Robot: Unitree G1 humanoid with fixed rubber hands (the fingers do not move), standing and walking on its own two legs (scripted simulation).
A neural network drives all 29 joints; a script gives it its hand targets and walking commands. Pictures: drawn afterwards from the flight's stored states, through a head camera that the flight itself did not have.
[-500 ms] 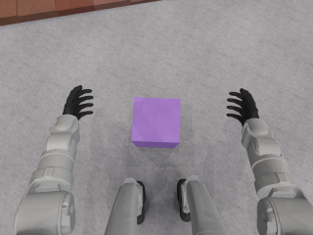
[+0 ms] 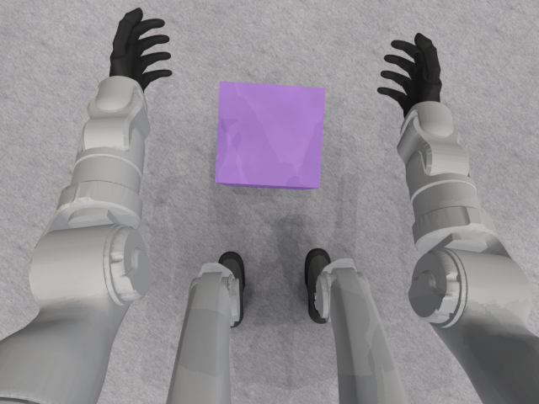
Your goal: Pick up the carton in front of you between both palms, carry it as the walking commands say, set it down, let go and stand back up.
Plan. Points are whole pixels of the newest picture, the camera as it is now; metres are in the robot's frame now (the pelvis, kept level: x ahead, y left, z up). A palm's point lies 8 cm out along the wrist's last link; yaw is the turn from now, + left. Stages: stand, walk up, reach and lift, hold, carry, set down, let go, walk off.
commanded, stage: reach and lift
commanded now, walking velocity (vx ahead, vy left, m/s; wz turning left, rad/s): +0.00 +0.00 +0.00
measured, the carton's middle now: (268, 144) +0.49 +0.00 -0.48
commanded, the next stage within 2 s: none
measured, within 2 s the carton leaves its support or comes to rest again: leaves its support in 1.50 s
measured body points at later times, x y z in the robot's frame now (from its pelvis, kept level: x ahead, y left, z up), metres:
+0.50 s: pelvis -0.05 -0.01 -0.20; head +0.31 +0.00 +0.07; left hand +0.51 +0.20 -0.36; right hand +0.49 -0.19 -0.36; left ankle +0.07 +0.11 -0.57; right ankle +0.07 -0.14 -0.57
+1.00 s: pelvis -0.03 -0.01 -0.24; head +0.33 +0.02 +0.02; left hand +0.52 +0.19 -0.42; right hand +0.50 -0.16 -0.42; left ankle +0.07 +0.11 -0.57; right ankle +0.07 -0.14 -0.57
